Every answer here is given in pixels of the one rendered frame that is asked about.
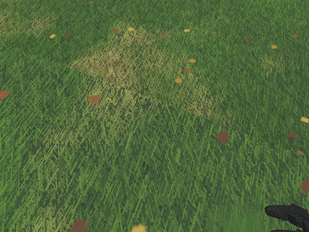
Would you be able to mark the right robot hand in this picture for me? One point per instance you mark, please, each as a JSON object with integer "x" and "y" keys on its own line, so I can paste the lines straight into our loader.
{"x": 292, "y": 213}

